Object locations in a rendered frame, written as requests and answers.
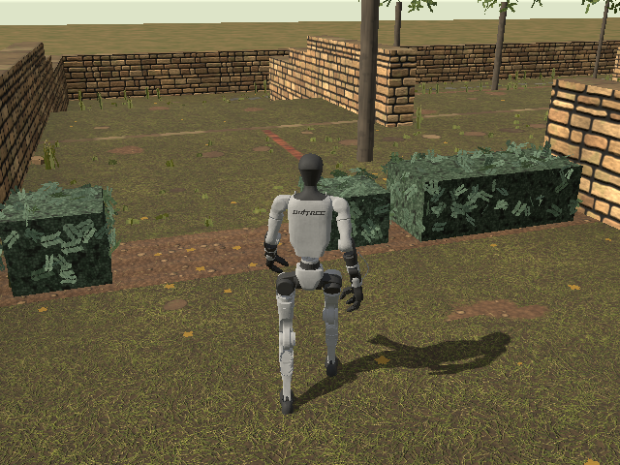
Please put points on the robot left forearm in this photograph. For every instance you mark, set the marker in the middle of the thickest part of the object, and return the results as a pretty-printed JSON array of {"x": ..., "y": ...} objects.
[{"x": 270, "y": 250}]

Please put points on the robot right forearm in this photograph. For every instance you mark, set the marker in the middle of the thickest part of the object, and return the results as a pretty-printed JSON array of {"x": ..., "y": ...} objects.
[{"x": 352, "y": 266}]

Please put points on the robot left hand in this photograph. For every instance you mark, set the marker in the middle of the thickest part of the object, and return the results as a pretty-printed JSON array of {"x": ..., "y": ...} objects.
[{"x": 273, "y": 267}]

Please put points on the robot right hand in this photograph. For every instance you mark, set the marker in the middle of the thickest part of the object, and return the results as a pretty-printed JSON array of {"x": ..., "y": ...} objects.
[{"x": 356, "y": 299}]

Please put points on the right robot thigh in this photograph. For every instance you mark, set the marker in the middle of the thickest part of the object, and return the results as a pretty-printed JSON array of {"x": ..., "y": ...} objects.
[{"x": 332, "y": 283}]

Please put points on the robot right shin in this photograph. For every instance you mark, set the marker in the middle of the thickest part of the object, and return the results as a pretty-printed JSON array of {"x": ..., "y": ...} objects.
[{"x": 331, "y": 338}]

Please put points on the robot right upper arm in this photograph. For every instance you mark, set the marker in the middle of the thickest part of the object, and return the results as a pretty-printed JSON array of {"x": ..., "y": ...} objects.
[{"x": 344, "y": 224}]

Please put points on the robot left upper arm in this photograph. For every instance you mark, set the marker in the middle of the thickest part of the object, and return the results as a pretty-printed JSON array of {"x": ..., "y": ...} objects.
[{"x": 280, "y": 204}]

